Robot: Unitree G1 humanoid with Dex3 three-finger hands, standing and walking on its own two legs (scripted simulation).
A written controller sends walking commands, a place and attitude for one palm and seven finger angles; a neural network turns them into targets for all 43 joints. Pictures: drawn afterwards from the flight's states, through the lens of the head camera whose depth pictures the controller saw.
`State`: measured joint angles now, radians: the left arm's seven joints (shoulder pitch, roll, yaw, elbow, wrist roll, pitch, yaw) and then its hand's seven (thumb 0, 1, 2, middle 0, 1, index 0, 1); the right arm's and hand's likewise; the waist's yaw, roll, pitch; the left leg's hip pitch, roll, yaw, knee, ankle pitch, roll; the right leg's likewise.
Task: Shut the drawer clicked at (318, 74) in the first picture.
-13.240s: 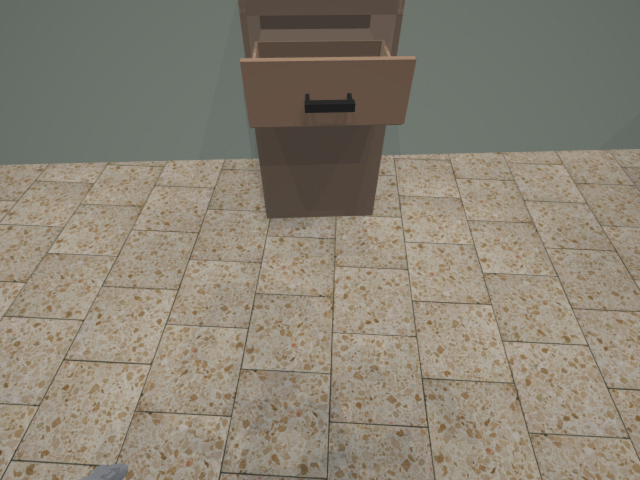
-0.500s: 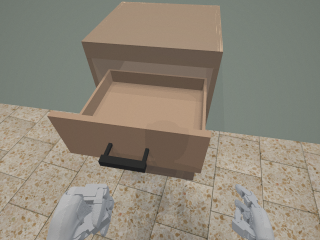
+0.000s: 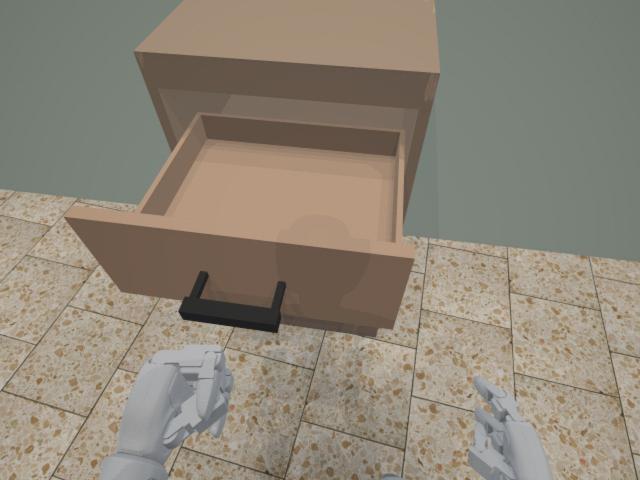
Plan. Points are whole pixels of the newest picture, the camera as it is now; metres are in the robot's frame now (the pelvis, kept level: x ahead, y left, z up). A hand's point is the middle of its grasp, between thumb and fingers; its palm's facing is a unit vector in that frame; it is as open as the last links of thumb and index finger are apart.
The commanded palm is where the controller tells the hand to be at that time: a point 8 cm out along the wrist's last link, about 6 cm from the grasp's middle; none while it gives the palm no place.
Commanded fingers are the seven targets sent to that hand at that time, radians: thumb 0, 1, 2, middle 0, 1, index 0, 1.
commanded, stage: bring the fist close to the handle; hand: left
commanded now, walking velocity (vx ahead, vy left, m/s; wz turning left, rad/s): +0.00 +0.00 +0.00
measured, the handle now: (235, 299) +0.34 +0.13 +0.03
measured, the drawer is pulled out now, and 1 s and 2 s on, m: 0.30 0.30 0.21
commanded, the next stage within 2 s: push the drawer shut in 0.90 s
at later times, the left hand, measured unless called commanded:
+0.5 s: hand (247, 380) +0.23 +0.10 +0.03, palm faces -0.14 -0.99 -0.02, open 3.3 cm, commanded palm +0.22 +0.16 +0.03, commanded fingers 0.00 0.90 0.90 -1.40 -1.60 -1.40 -1.60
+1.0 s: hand (244, 384) +0.23 +0.10 +0.03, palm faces -0.13 -0.99 -0.04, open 3.3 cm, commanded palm +0.22 +0.16 +0.03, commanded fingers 0.00 0.90 0.90 -1.40 -1.60 -1.40 -1.60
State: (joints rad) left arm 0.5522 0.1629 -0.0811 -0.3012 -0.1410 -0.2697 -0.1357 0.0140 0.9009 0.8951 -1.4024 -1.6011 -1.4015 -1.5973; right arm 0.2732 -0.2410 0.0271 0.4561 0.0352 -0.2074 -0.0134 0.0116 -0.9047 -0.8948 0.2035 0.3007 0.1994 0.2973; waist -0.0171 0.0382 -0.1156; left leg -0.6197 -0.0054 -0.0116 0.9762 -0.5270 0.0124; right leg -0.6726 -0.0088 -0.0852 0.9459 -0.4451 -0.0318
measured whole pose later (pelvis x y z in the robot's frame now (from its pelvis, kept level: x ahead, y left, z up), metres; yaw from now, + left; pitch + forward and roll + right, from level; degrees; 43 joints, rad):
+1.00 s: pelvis -0.01 +0.00 -0.03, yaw +0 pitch +16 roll -1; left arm 0.36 0.16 -0.10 -0.12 -0.10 -0.35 -0.06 0.01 0.90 0.89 -1.40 -1.60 -1.40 -1.60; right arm 0.25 -0.24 0.03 0.43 0.02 -0.10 0.00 0.01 -0.91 -0.89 0.20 0.30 0.20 0.30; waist -0.03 0.03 -0.15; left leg -0.84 -0.01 -0.01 1.14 -0.58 0.01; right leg -0.89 -0.01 -0.09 1.10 -0.49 -0.04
